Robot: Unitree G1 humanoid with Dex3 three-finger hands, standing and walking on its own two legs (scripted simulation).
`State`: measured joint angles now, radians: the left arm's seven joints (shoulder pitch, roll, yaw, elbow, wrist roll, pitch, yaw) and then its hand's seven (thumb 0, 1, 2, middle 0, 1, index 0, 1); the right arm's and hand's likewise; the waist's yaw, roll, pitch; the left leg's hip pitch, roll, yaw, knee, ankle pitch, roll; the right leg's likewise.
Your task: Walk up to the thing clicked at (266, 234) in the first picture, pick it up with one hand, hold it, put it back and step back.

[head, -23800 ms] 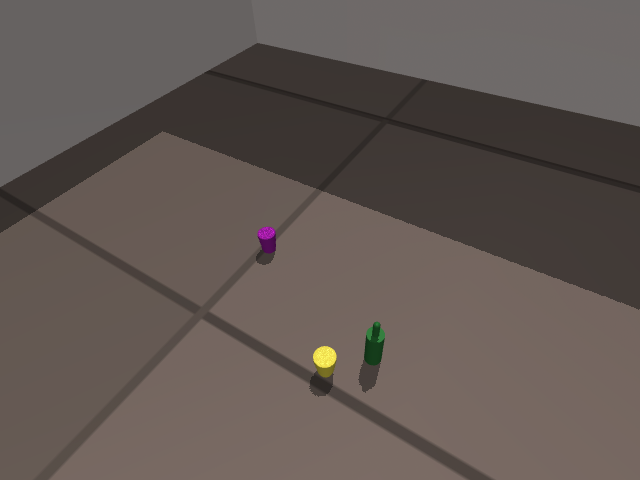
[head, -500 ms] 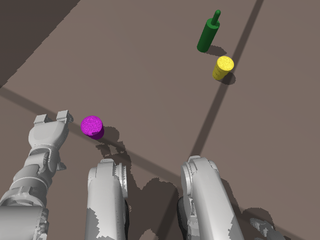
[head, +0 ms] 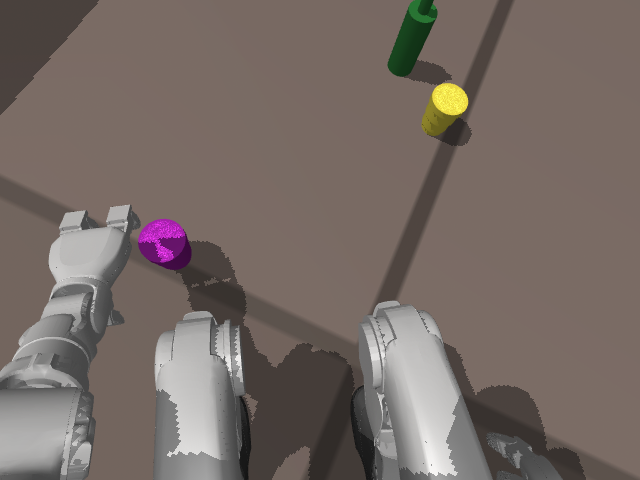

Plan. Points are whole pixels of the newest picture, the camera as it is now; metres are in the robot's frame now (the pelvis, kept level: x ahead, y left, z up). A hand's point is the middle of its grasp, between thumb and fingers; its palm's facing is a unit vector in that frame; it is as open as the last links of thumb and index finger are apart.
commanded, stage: rise first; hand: left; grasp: from above
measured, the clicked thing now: (169, 248) +0.47 +0.25 -0.30
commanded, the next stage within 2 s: none
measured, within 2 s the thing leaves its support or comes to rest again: neither
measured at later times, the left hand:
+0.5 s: hand (121, 274) +0.40 +0.28 -0.19, palm faces -0.46 -0.07 -0.89, open 13.9 cm
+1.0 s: hand (125, 263) +0.42 +0.28 -0.20, palm faces -0.45 -0.07 -0.89, open 13.9 cm
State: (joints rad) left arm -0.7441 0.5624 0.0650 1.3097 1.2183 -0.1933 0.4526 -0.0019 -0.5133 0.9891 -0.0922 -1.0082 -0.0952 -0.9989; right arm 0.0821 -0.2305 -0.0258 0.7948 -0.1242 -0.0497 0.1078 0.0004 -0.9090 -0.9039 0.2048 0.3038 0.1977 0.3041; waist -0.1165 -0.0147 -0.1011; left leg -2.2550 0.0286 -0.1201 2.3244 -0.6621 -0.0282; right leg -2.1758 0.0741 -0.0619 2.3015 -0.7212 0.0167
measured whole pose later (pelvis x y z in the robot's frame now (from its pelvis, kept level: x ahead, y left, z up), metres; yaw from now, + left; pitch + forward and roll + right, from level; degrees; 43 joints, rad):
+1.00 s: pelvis +0.00 +0.00 -0.02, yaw -1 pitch +33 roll -6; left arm -0.84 0.62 0.07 1.43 1.23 -0.19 0.49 0.00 -0.49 0.98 -0.14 -0.97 -0.13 -0.97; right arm 0.10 -0.25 0.03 0.81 -0.16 -0.07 0.12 0.00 -0.91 -0.90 0.20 0.30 0.20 0.30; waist -0.17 -0.02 -0.07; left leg -2.31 0.03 -0.15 2.40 -0.67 -0.04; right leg -2.23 0.08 -0.08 2.36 -0.72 0.02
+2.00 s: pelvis +0.00 +0.00 -0.02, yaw -2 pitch +33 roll -7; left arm -0.87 0.65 0.06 1.46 1.22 -0.17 0.46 0.00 -0.53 1.00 -0.12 -0.99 -0.11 -1.00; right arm 0.12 -0.26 0.06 0.79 -0.15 -0.07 0.13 0.00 -0.91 -0.90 0.20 0.30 0.20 0.30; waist -0.19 -0.02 -0.07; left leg -2.31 0.03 -0.16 2.39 -0.66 -0.03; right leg -2.22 0.08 -0.09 2.34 -0.70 0.02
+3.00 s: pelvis +0.00 +0.00 -0.03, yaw -3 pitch +32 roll -6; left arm -0.94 0.62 0.02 1.56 1.18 -0.14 0.50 0.00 -0.50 1.01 -0.10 -1.08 -0.11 -1.07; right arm 0.15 -0.26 0.10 0.80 -0.18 -0.12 0.18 0.00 -0.91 -0.90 0.20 0.30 0.20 0.30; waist -0.24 -0.02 -0.03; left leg -2.34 0.03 -0.17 2.44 -0.67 -0.04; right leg -2.25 0.09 -0.10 2.39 -0.70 0.02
